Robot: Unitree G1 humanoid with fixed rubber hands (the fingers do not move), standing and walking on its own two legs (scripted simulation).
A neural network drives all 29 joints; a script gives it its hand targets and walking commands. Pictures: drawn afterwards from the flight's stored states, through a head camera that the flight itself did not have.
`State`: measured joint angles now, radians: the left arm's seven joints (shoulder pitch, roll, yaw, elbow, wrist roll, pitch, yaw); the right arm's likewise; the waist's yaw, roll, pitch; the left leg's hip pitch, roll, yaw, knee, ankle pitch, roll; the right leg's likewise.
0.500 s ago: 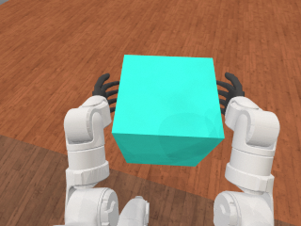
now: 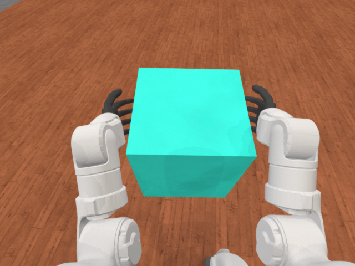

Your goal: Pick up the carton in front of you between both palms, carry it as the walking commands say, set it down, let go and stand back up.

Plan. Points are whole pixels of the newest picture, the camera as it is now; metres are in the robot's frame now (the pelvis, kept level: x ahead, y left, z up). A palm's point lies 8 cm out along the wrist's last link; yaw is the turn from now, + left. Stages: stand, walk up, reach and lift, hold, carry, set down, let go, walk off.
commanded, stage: carry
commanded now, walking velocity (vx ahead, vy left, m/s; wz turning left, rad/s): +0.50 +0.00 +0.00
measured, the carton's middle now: (186, 139) +0.38 -0.01 +0.09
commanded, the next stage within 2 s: none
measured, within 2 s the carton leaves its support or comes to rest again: neither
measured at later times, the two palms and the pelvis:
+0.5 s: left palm (123, 39) +0.69 +0.16 +0.19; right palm (224, 36) +0.68 -0.14 +0.19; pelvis +0.33 +0.01 +0.02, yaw +0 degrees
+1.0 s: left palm (145, 28) +0.93 +0.12 +0.12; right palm (219, 27) +0.93 -0.18 +0.11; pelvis +0.66 -0.03 +0.03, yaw +2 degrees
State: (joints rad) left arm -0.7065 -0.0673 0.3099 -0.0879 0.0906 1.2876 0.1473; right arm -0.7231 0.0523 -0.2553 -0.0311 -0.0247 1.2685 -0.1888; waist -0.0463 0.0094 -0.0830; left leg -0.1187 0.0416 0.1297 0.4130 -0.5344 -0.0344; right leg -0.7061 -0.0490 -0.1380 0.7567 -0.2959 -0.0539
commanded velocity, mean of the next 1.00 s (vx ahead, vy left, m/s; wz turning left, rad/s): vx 0.50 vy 0.00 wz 0.00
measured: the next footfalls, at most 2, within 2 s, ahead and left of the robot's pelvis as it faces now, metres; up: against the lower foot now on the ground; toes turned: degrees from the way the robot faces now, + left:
right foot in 0.02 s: +0.21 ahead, -0.11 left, +0.03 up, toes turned -8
left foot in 0.44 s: +0.46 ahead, +0.10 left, +0.03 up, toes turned +8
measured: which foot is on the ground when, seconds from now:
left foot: down 0.00-0.06, up 0.08-0.42, down 0.44-0.90, up 0.92-1.00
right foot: up 0.00-0.00, down 0.02-0.46, up 0.48-0.86, down 0.88-1.00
